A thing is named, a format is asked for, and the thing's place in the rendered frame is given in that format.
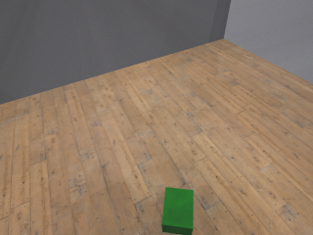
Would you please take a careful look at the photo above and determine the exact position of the carton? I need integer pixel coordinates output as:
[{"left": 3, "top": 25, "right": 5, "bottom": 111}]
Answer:
[{"left": 161, "top": 187, "right": 194, "bottom": 235}]

